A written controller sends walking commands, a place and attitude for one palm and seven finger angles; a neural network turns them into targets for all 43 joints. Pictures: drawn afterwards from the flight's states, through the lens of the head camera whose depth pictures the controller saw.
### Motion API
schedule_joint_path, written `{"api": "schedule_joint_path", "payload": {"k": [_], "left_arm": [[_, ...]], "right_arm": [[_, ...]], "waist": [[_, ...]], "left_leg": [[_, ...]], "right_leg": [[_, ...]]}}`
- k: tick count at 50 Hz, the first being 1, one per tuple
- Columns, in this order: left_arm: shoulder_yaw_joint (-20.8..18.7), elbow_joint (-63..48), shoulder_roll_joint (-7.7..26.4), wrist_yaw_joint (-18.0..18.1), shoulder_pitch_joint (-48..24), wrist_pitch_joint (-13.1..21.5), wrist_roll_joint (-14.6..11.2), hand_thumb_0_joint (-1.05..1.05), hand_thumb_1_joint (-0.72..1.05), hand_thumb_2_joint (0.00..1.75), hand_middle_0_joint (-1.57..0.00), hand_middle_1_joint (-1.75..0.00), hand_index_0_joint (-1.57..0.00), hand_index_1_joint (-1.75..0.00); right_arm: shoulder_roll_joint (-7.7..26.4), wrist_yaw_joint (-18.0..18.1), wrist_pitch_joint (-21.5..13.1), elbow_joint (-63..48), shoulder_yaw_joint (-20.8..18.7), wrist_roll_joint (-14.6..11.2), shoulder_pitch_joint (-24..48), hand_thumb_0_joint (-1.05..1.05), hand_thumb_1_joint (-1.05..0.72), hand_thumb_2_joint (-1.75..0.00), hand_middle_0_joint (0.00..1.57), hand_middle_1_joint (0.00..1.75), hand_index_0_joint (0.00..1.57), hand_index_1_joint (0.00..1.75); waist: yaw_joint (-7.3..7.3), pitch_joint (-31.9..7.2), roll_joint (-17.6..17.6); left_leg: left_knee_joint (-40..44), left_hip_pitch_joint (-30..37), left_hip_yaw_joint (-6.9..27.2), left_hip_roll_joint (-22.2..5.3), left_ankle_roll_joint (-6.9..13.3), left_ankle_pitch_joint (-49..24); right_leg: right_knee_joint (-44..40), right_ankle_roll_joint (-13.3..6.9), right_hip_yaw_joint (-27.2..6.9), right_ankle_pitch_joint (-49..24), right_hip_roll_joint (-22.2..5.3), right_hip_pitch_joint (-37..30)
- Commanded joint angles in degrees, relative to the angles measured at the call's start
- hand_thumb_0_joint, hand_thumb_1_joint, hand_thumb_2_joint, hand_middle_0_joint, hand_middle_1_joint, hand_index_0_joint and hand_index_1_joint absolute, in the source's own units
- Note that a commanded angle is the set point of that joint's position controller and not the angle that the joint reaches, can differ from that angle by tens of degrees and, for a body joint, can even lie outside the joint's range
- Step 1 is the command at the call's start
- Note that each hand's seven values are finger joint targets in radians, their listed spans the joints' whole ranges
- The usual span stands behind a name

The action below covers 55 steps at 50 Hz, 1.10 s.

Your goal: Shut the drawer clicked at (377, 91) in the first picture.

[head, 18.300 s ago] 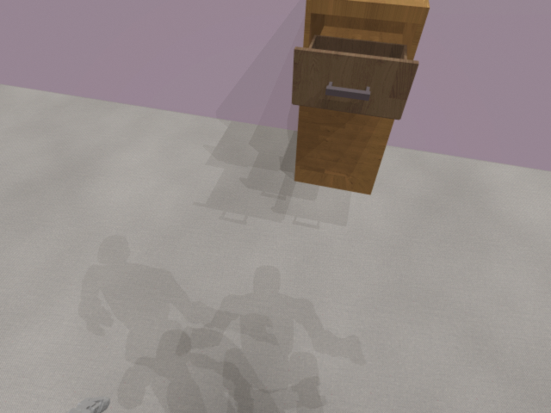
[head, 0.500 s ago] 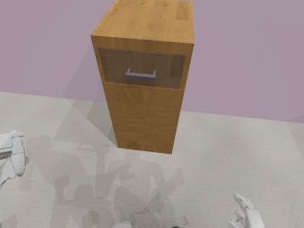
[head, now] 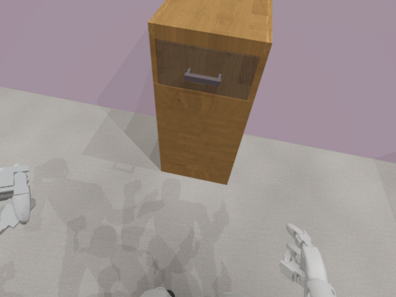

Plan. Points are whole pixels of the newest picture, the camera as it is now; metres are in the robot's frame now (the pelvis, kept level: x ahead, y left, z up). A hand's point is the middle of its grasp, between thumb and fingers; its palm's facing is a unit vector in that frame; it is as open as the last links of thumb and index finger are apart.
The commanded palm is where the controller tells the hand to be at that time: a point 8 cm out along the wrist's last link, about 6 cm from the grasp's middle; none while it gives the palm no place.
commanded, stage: stop stepping back and stand still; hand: left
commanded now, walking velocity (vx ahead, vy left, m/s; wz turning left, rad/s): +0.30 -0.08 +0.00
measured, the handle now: (203, 76) +0.82 +0.06 -0.03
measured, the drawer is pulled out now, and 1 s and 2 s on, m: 0.00 0.00 0.00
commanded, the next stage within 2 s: let the arm hang, fingers relaxed in 0.68 s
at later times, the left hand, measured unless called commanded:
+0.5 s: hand (45, 248) +0.14 +0.21 +0.17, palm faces +0.29 -0.83 -0.49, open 3.3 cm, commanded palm +0.08 +0.25 +0.19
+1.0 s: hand out of the picture +0.08 +0.20 -0.12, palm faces -0.06 -0.96 -0.28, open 3.0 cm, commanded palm none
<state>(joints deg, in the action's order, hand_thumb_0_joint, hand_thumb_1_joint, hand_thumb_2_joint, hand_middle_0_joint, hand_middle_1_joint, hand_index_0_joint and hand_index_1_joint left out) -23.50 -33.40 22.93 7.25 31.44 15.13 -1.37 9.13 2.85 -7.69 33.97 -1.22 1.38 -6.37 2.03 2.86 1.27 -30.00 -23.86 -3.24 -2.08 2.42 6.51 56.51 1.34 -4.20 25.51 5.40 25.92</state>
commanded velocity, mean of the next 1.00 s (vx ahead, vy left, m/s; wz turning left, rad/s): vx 0.11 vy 0.02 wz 0.00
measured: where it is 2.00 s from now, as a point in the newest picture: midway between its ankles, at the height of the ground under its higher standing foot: outside the picture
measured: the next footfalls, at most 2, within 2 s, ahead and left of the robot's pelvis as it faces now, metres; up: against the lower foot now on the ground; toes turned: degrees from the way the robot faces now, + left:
right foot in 0.14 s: -0.05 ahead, -0.10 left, +0.00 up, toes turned -7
left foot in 0.30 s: +0.03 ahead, +0.11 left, +0.00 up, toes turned -2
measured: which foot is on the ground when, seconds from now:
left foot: down 0.00-0.14, up 0.16-0.28, down 0.30-1.00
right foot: up 0.00-0.12, down 0.14-1.00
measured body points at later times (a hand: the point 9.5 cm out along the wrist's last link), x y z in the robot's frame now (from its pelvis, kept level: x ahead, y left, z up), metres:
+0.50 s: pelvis -0.08 -0.01 +0.00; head -0.09 -0.01 +0.45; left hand +0.12 +0.25 +0.20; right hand +0.01 -0.28 -0.09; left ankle +0.00 +0.10 -0.73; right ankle -0.09 -0.10 -0.73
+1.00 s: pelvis -0.07 +0.01 +0.00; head -0.08 +0.00 +0.45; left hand +0.08 +0.25 -0.10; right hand +0.05 -0.25 -0.12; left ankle -0.01 +0.11 -0.73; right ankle -0.09 -0.10 -0.73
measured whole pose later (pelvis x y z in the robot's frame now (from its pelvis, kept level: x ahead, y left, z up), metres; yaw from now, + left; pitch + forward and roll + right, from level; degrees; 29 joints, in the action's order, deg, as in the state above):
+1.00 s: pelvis -0.07 +0.01 +0.00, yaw -4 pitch -2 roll +0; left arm -2.1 37.2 13.5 0.4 14.1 -3.1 2.1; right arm 14.3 -0.6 -0.4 47.5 0.1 1.6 -7.1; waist -0.7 0.6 -0.9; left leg -34.6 -19.8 -2.3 -0.2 1.3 13.2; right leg 35.6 -1.0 3.1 20.3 -0.2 13.7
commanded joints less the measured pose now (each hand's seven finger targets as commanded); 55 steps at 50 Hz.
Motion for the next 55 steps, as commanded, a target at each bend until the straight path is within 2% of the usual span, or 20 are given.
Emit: {"api": "schedule_joint_path", "payload": {"k": [1, 4, 6, 7, 9, 13, 15, 18, 21, 23, 25, 26, 32, 36, 38, 39, 41, 45, 50, 55], "left_arm": [[-3.6, -13.8, 5.8, 1.5, 1.8, 2.2, -1.1, 0.0, 0.9, 0.9, -1.4, -1.6, -1.4, -1.6], [-3.3, -13.3, 7.1, 1.6, 2.1, 0.1, -1.0, 0.0, 0.9, 0.9, -1.4, -1.6, -1.4, -1.6], [-5.9, -14.0, 10.6, 1.6, 0.6, -0.1, -1.4, 0.0, 0.9, 0.9, -1.4, -1.6, -1.4, -1.6], [-8.5, -15.1, 14.0, 2.5, -3.4, 0.5, -1.5, 0.0, 0.9, 0.9, -1.4, -1.6, -1.4, -1.6], [-4.4, -8.7, 8.1, 2.5, -1.0, -1.2, -1.6, 0.0, 0.9, 0.9, -1.4, -1.6, -1.4, -1.6], [-3.4, -8.7, 7.5, 3.0, 0.2, -0.6, -0.8, 0.0, 0.9, 0.9, -1.4, -1.6, -1.4, -1.6], [-2.5, -9.6, 7.5, 2.9, -0.8, -0.1, -0.6, 0.0, 0.9, 0.9, -1.4, -1.6, -1.4, -1.6], [-4.6, -10.1, 8.4, 2.9, 0.3, 0.2, 0.4, 0.0, 0.9, 0.9, -1.4, -1.6, -1.4, -1.6], [-4.8, -10.2, 8.7, 2.9, 2.5, 0.5, 0.5, 0.0, 0.9, 0.9, -1.4, -1.6, -1.4, -1.6], [-5.0, -9.6, 8.7, 2.7, 4.6, 0.5, 0.4, 0.0, 0.9, 0.9, -1.4, -1.6, -1.4, -1.6], [-6.8, -9.1, 10.6, 2.8, 5.2, 0.6, -0.3, 0.0, 0.9, 0.9, -1.4, -1.6, -1.4, -1.6], [-6.3, -7.9, 9.6, 2.9, 4.2, 0.7, -0.6, 0.0, 0.9, 0.9, -1.4, -1.6, -1.4, -1.6], [-4.1, -4.6, 7.6, 3.2, 1.1, 2.0, -0.4, 0.0, 0.9, 0.9, -1.4, -1.6, -1.4, -1.6], [-2.7, -8.1, 7.3, 2.4, 0.2, 2.4, -0.5, 0.0, 0.9, 0.9, -1.4, -1.6, -1.4, -1.6], [-3.8, -7.5, 7.7, 1.9, 1.4, 2.2, -0.3, 0.0, 0.9, 0.9, -1.4, -1.6, -1.4, -1.6], [16.6, 38.8, 1.3, -6.0, -6.5, -9.2, 5.4, 0.0, 0.9, 0.9, -1.4, -1.6, -1.4, -1.6], [17.3, 42.1, -4.2, -6.9, -5.4, -14.3, 3.7, 0.0, 0.9, 0.9, -1.32, -1.51, -1.32, -1.51], [18.1, 55.3, -1.1, -7.0, -13.5, -14.6, 3.5, 0.0, 0.9, 0.9, -1.16, -1.34, -1.16, -1.34], [20.4, 73.2, -1.4, -6.4, -16.7, -15.4, 2.7, 0.0, 0.9, 0.9, -0.96, -1.12, -0.96, -1.12], [20.9, 85.8, -3.3, -6.3, -14.1, -14.9, 2.4, 0.0, 0.9, 0.9, -0.76, -0.91, -0.76, -0.91]], "right_arm": [[9.4, -0.4, -3.6, -8.5, -2.7, -0.7, -0.2, 0.0, -0.9, -0.9, 0.2, 0.3, 0.2, 0.3], [9.6, 0.0, -2.7, -9.7, -1.8, -0.7, 0.1, 0.0, -0.9, -0.9, 0.2, 0.3, 0.2, 0.3], [8.1, 0.4, -1.3, -9.6, -1.3, -0.3, -0.1, 0.0, -0.9, -0.9, 0.2, 0.3, 0.2, 0.3], [8.8, 0.5, -0.8, -7.8, -0.9, 0.5, -0.5, 0.0, -0.9, -0.9, 0.2, 0.3, 0.2, 0.3], [8.1, 1.2, -1.0, -7.5, -0.8, -1.3, -1.6, 0.0, -0.9, -0.9, 0.2, 0.3, 0.2, 0.3], [9.5, 2.6, -2.2, -6.8, -0.1, -1.2, -1.3, 0.0, -0.9, -0.9, 0.2, 0.3, 0.2, 0.3], [11.6, 3.3, -3.2, -8.0, -0.7, -1.5, -1.1, 0.0, -0.9, -0.9, 0.2, 0.3, 0.2, 0.3], [10.2, 3.3, -3.3, -7.3, -0.2, -0.8, -1.1, 0.0, -0.9, -0.9, 0.2, 0.3, 0.2, 0.3], [10.5, 2.6, -3.6, -7.2, -0.7, -0.5, -1.6, 0.0, -0.9, -0.9, 0.2, 0.3, 0.2, 0.3], [10.4, 2.2, -2.8, -7.5, -1.2, -0.2, -2.0, 0.0, -0.9, -0.9, 0.2, 0.3, 0.2, 0.3], [9.9, 1.5, -2.3, -7.1, -2.0, -0.5, -2.4, 0.0, -0.9, -0.9, 0.2, 0.3, 0.2, 0.3], [9.5, 1.3, -2.2, -6.2, -2.0, -0.6, -4.0, 0.0, -0.9, -0.9, 0.2, 0.3, 0.2, 0.3], [8.5, 2.0, -2.9, -4.9, -0.7, -1.0, -3.1, 0.0, -0.9, -0.9, 0.2, 0.3, 0.2, 0.3], [11.0, 2.2, -3.9, -6.3, -1.7, -1.6, -1.3, 0.0, -0.9, -0.9, 0.2, 0.3, 0.2, 0.3], [9.6, 2.1, -3.5, -6.0, -0.8, -1.4, -1.6, 0.0, -0.9, -0.9, 0.2, 0.3, 0.2, 0.3], [20.1, -3.3, -3.0, 7.8, -4.2, -0.9, 0.7, 0.0, -0.9, -0.9, 0.2, 0.3, 0.2, 0.3], [14.2, -2.9, 1.7, 6.4, -3.5, -1.1, -5.0, 0.0, -0.9, -0.9, 0.2, 0.3, 0.2, 0.3], [14.0, -2.8, 4.9, 6.7, -1.8, 0.0, -2.5, 0.0, -0.9, -0.9, 0.2, 0.3, 0.2, 0.3], [12.5, -2.4, 7.1, 12.2, -0.5, 0.3, -1.2, 0.0, -0.9, -0.9, 0.2, 0.3, 0.2, 0.3], [10.3, -1.6, 7.7, 18.3, -0.4, 0.0, -3.5, 0.0, -0.9, -0.9, 0.2, 0.3, 0.2, 0.3]], "waist": [[-2.08, -9.5, -14.7], [-2.03, -6.6, -11.8], [-2.47, -6.3, 4.8], [-2.59, -7.2, 6.9], [-2.6, -6.8, 9.9], [-3.45, -3.6, -3.4], [-3.06, -2.6, -8.8], [-3.08, -1.3, -16.3], [-2.34, -2.9, -9.2], [-2.83, -3.6, -4.9], [-1.95, -3.4, 9.0], [-2.43, -2.1, 9.9], [-2.86, -2.7, 2.6], [-1.65, -3.7, -2.0], [-2.23, -3.1, -4.7], [-4.49, -2.1, -2.8], [-2.63, -8.5, 2.2], [-2.31, -5.3, 10.9], [-1.95, -3.5, -5.0], [-1.87, -3.8, -10.6]], "left_leg": [[18.1, 1.7, 9.0, -15.1, 4.0, 22.1], [15.5, 0.1, 3.7, -7.8, -1.6, 30.8], [-10.9, 6.5, -1.9, -0.2, -4.1, 16.7], [-18.3, 6.4, 0.2, -0.7, -3.7, 10.3], [-18.3, 2.2, 2.9, 0.1, -3.1, 10.8], [5.0, 12.8, 3.0, -1.7, -0.4, 12.4], [11.5, 11.5, 14.0, -8.0, 2.5, 13.5], [24.8, -0.3, 21.7, -12.5, 4.1, 39.6], [19.4, -3.5, 13.5, -9.1, 2.3, 31.5], [8.1, -3.3, 6.7, -3.4, 0.0, 25.4], [-14.3, -6.1, 1.4, 1.4, -2.1, 16.5], [-21.0, -8.1, 1.9, 1.0, -2.4, 15.6], [-0.7, 7.2, -0.9, 0.8, -0.9, 8.8], [4.2, 14.6, 6.1, -4.7, 1.2, -2.7], [5.9, 12.5, 5.7, -4.0, 0.8, -0.6], [-4.0, 8.3, 6.3, -4.7, 0.8, -16.6], [-3.7, 9.0, 6.7, -5.4, 1.0, -14.7], [-2.6, 6.5, 7.6, -3.1, 0.8, -5.0], [5.3, 8.2, 9.5, -4.0, 0.5, -2.0], [8.9, 10.6, 9.0, -3.9, 0.0, 5.7]], "right_leg": [[-10.3, -0.8, 5.4, 3.9, -2.9, -10.6], [-31.7, -2.8, 8.8, 3.8, -1.7, -16.9], [-47.6, -9.7, -12.3, 9.4, -15.8, -3.3], [-48.8, -12.8, -16.0, 2.9, -22.6, -0.3], [-44.5, -10.8, -13.4, 5.0, -19.2, -5.2], [-35.9, -5.5, -3.2, 1.0, -12.3, -3.3], [-26.6, -2.3, 1.9, -6.3, -5.9, -4.8], [-15.6, -1.9, 6.9, 1.2, -3.1, -10.4], [-26.5, -2.5, 7.7, -1.1, -4.0, -19.7], [-35.2, -4.6, 1.5, 1.1, -7.4, -19.2], [-46.3, -11.1, -19.5, 15.1, -20.2, -13.4], [-46.6, -13.2, -20.7, 10.0, -23.1, -13.2], [-37.4, -7.7, -6.0, -8.4, -16.6, -9.8], [-32.3, -0.6, -2.2, -17.4, -9.3, -8.9], [-32.8, -1.4, -0.4, -15.5, -8.5, -9.6], [-22.9, -2.2, 3.5, -32.4, -12.0, -5.9], [-23.2, -2.4, 3.3, -27.1, -10.9, -9.8], [-28.6, -4.6, 0.8, -18.9, -11.9, -9.0], [-31.6, -3.7, 1.0, -11.7, -10.0, -11.9], [-36.7, -4.2, 0.9, -10.4, -10.1, -14.0]]}}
